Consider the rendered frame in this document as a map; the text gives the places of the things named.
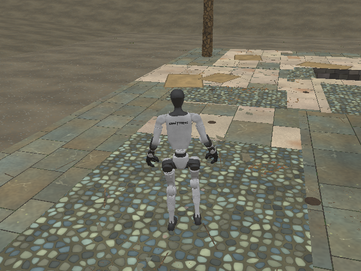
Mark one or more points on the left robot hand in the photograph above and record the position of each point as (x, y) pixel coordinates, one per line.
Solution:
(154, 158)

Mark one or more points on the robot left thigh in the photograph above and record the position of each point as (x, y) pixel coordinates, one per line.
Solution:
(169, 172)

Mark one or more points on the right robot forearm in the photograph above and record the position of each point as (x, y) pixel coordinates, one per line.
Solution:
(210, 146)

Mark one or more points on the right robot hand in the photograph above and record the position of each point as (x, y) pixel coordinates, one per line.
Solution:
(215, 155)

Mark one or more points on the robot right shin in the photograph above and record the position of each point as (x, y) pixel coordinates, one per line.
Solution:
(196, 198)

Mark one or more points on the left robot forearm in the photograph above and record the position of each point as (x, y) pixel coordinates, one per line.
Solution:
(152, 149)

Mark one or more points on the left robot upper arm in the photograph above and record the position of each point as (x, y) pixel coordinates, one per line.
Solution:
(158, 129)

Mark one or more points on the right robot upper arm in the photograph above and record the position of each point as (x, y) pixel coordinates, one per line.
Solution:
(199, 126)

